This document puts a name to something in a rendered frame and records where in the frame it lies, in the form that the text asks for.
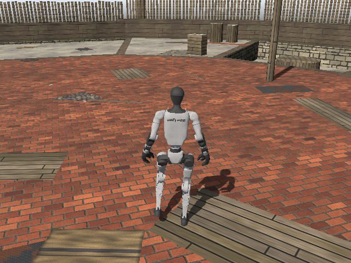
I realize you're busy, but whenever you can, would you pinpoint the robot left hand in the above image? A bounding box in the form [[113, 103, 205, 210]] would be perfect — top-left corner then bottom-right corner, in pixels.
[[141, 152, 154, 163]]

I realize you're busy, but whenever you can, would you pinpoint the left robot shin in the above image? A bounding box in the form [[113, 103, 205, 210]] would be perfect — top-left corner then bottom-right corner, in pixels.
[[156, 173, 163, 210]]

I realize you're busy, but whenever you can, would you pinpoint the left robot thigh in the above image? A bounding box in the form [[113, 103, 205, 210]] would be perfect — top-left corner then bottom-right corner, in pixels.
[[157, 152, 168, 182]]

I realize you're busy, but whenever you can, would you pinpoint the robot left upper arm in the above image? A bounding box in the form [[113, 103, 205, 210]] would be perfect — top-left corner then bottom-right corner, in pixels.
[[149, 110, 165, 141]]

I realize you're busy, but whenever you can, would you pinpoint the left robot forearm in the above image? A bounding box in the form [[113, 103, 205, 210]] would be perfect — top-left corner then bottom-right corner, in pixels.
[[143, 132, 155, 154]]

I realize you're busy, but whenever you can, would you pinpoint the right robot forearm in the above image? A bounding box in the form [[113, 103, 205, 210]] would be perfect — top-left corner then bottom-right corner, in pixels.
[[198, 133, 209, 156]]

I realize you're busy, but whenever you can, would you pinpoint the robot right upper arm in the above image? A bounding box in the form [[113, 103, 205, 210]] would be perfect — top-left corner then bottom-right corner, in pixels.
[[188, 111, 203, 141]]

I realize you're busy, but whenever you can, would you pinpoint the robot right hand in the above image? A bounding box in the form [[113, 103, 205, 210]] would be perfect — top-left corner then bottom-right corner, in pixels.
[[197, 154, 210, 166]]

